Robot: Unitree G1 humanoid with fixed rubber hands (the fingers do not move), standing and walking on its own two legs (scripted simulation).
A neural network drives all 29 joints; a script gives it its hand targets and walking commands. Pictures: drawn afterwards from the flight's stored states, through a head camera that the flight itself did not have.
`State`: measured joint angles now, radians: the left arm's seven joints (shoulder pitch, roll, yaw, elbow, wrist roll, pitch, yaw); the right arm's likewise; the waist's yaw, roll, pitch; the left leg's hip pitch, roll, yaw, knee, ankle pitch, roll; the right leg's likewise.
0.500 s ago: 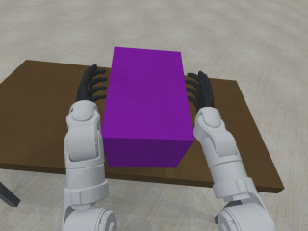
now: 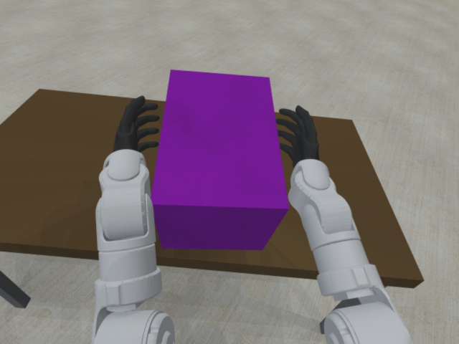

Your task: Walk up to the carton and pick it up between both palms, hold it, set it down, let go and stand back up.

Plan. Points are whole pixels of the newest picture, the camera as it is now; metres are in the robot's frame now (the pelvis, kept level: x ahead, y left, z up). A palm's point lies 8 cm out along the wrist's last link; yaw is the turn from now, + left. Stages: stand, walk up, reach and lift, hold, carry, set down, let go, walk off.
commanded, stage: hold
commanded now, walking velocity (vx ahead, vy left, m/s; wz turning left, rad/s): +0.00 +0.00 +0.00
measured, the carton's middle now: (217, 160) +0.41 +0.01 +0.12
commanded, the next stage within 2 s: set down in 0.44 s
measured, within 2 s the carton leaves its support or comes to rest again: neither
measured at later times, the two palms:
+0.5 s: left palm (129, 150) +0.35 +0.14 +0.20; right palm (304, 156) +0.35 -0.13 +0.18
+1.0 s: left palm (141, 166) +0.37 +0.14 +0.14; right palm (298, 172) +0.37 -0.13 +0.13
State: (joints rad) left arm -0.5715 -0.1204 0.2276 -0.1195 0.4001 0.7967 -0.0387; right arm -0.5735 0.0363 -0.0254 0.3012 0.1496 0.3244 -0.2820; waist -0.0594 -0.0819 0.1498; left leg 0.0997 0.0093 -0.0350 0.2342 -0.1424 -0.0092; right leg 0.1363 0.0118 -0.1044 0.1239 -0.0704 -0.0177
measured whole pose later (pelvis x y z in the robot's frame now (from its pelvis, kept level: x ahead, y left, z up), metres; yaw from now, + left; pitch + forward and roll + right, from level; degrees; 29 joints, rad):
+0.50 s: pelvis +0.00 +0.00 +0.00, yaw +0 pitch -11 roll -1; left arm -0.57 -0.12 0.23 -0.12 0.40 0.79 -0.04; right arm -0.57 0.04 -0.03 0.30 0.15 0.32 -0.28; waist -0.06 -0.08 0.15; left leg 0.10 0.01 -0.03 0.23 -0.14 -0.01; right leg 0.14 0.01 -0.10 0.12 -0.07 -0.02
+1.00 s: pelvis +0.03 +0.00 +0.00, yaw +0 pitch -10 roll -1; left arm -0.40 -0.17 0.21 0.02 0.39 0.37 -0.03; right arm -0.42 0.07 -0.07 0.43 0.03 -0.10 -0.23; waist -0.03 -0.08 0.18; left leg 0.17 0.00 -0.03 0.16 -0.14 0.00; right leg 0.20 0.00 -0.10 0.07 -0.08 0.00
